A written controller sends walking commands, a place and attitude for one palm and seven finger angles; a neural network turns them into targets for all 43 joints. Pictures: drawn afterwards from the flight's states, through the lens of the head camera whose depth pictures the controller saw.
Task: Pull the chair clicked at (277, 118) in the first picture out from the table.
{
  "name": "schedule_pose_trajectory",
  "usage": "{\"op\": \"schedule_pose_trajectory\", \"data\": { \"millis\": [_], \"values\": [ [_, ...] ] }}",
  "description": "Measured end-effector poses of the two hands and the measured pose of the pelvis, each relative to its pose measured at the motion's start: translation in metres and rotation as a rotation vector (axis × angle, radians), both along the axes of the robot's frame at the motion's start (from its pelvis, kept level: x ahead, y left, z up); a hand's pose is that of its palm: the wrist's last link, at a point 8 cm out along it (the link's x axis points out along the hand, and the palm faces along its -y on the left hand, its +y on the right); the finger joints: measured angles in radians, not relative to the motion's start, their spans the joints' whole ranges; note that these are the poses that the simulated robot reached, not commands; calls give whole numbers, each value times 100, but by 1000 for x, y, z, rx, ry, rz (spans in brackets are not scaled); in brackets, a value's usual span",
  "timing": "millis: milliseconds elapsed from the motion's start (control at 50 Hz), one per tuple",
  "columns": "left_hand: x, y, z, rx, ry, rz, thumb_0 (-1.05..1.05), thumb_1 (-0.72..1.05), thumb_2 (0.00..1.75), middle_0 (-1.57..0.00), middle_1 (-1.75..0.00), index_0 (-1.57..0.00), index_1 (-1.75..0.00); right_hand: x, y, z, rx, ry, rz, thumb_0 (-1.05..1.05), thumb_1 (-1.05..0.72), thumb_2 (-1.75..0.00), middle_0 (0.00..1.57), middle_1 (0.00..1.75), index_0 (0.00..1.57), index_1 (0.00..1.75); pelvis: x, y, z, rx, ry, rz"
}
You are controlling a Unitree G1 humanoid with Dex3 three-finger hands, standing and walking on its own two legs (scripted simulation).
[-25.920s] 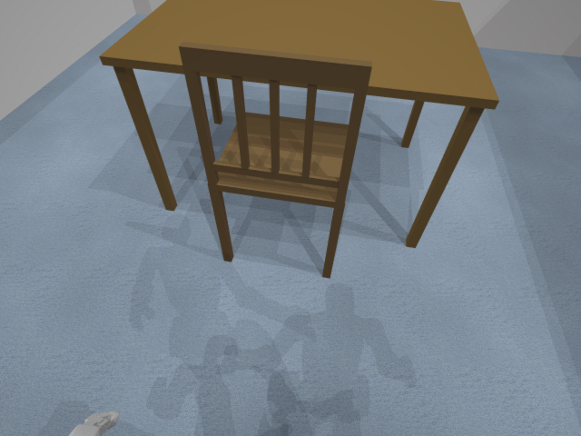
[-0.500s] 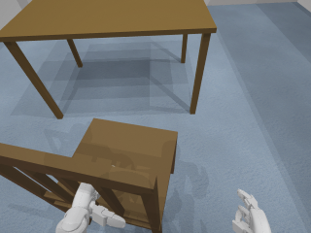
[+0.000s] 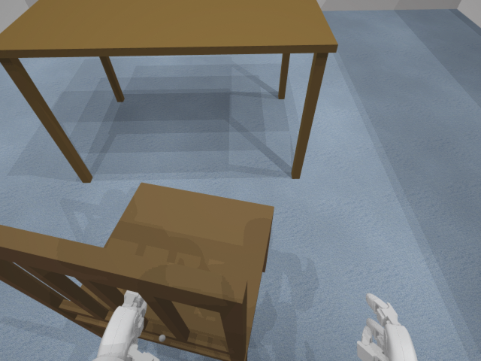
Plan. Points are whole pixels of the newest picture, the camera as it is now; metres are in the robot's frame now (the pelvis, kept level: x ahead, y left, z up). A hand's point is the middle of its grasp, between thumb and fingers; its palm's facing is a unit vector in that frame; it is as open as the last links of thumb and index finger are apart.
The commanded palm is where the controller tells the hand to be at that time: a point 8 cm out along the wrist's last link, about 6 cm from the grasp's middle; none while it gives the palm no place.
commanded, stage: draw the fingers out of the gap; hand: left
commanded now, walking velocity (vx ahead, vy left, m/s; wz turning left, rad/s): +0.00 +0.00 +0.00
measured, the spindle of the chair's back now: (118, 302) +0.24 +0.22 -0.04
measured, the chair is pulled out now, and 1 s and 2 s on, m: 0.62 0.62 0.62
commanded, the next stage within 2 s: draw the hand back to the body in 0.54 s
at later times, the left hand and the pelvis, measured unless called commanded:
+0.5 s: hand out of the picture +0.11 +0.13 -0.02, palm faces -0.02 -0.99 -0.12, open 17.5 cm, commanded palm +0.07 +0.19 +0.00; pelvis -0.02 +0.01 -0.01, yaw +1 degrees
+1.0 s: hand out of the picture +0.11 +0.15 +0.04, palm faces +0.05 -1.00 -0.07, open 17.5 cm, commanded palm +0.07 +0.22 +0.07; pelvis -0.03 +0.00 -0.03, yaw +0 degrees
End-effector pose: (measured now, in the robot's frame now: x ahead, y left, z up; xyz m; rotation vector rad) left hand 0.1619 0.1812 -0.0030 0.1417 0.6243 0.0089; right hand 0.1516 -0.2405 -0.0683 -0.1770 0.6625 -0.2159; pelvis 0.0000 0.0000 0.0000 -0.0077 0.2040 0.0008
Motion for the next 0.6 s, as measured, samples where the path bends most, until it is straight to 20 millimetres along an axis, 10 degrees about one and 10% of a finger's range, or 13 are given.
{"op": "schedule_pose_trajectory", "data": {
  "millis": [600],
  "values": [
    [-82, 1, 4, -23, 21, 20, -1, -54, 20, -1, 0, -1, 0, 5, 17, 2, 0, -106, 10, 1, -90, -89, 20, 30, 20, 30, -17, 6, -15, -16, 1, 13]
  ]
}}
